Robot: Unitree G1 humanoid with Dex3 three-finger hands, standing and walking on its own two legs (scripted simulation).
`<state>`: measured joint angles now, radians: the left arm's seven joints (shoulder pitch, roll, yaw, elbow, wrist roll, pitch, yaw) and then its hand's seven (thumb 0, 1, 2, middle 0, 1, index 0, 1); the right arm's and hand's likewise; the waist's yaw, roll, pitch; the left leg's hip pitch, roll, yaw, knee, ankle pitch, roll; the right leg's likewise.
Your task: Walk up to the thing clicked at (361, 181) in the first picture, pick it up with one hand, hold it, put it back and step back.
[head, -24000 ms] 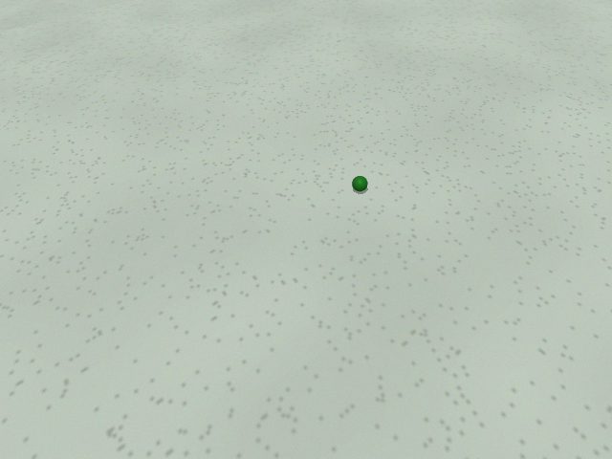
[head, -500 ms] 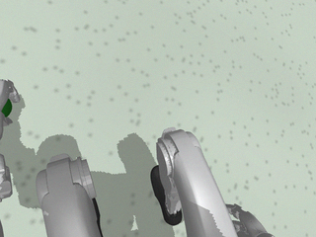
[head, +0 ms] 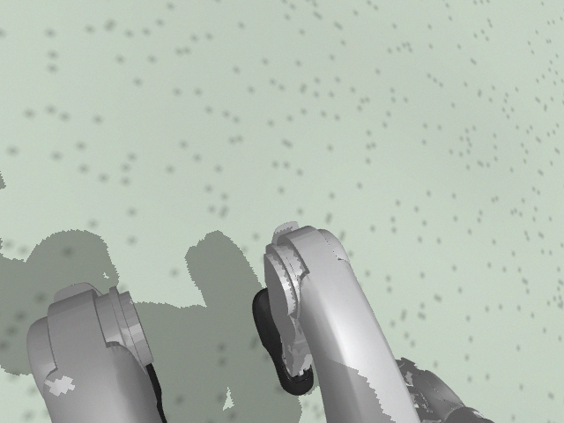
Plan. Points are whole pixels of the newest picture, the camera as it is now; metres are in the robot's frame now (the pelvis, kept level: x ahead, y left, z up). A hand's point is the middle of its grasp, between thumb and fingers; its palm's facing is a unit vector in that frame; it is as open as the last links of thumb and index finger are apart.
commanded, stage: rest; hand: left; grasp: from above
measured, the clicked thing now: out of the picture +0.46 +0.33 -0.24
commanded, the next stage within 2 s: open in 1.00 s
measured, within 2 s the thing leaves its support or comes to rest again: rests again in 0.88 s
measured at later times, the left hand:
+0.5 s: hand out of the picture +0.44 +0.31 -0.23, palm faces -0.45 -0.14 -0.88, open 7.6 cm
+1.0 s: hand out of the picture +0.45 +0.31 -0.25, palm faces -0.44 -0.13 -0.89, open 7.6 cm
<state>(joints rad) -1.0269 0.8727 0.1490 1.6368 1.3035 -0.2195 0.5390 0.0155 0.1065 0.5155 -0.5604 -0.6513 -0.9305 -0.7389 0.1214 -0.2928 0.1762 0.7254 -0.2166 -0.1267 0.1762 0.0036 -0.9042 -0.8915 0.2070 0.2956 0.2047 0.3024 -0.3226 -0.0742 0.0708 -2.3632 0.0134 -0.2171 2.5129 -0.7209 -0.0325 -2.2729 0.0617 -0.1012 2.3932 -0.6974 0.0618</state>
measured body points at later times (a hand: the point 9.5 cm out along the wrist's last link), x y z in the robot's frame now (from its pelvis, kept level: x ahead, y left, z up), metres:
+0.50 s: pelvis +0.00 +0.00 +0.00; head +0.27 +0.11 +0.34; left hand +0.46 +0.31 -0.18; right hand +0.05 -0.26 -0.08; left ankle +0.06 +0.13 -0.27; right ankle +0.10 -0.12 -0.27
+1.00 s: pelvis +0.00 +0.01 +0.00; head +0.27 +0.12 +0.33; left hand +0.46 +0.32 -0.20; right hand +0.05 -0.25 -0.07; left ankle +0.06 +0.13 -0.27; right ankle +0.10 -0.12 -0.27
